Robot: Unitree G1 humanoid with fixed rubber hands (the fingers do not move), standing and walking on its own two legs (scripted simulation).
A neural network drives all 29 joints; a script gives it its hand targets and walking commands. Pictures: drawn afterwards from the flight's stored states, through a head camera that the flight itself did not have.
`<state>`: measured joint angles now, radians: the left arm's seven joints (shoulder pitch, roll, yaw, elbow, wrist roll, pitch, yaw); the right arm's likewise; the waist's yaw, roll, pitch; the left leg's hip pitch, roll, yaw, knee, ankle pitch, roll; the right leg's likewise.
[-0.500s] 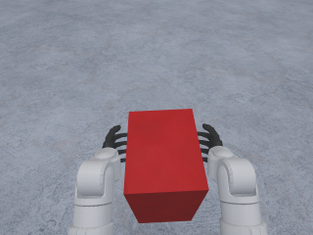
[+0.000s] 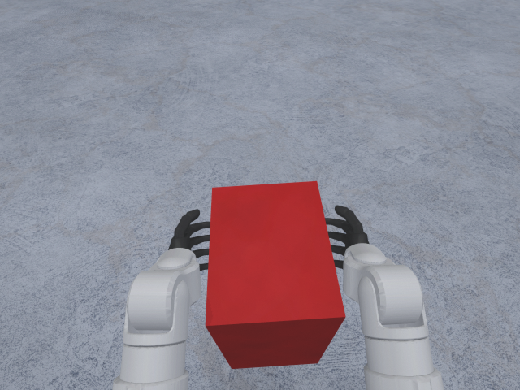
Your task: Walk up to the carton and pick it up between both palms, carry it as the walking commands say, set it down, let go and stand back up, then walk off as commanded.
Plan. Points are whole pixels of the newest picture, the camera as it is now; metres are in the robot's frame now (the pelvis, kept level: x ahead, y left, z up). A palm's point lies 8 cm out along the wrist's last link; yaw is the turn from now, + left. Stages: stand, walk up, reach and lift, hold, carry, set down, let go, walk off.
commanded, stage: carry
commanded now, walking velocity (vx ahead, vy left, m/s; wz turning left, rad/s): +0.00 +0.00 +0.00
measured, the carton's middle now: (270, 284) +0.28 +0.00 +0.01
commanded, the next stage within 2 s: none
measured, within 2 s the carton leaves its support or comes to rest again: neither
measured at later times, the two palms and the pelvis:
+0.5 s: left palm (256, 259) +0.28 +0.02 +0.07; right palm (431, 288) +0.24 -0.22 +0.08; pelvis -0.01 -0.05 -0.01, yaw -9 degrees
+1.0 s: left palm (394, 285) +0.24 -0.16 +0.08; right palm out of the picture +0.13 -0.38 +0.07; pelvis -0.07 -0.15 -0.01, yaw -24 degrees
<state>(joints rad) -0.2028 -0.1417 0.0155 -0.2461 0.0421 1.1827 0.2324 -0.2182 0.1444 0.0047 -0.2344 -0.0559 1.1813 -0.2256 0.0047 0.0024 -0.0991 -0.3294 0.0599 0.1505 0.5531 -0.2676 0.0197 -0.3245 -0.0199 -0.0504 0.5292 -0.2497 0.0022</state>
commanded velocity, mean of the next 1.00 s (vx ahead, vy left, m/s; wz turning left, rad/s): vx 0.00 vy -0.19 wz -0.56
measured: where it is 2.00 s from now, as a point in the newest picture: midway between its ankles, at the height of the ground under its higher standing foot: outside the picture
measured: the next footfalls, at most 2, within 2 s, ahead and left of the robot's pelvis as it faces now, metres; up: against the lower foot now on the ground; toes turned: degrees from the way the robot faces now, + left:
left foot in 0.60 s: +0.04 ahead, +0.07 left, +0.00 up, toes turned -3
right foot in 0.90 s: -0.05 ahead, -0.30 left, +0.00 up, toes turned -31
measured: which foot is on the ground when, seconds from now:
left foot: down 0.00-0.36, up 0.38-0.58, down 0.60-0.92, up 0.94-1.00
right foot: down 0.00-0.62, up 0.64-0.88, down 0.90-1.00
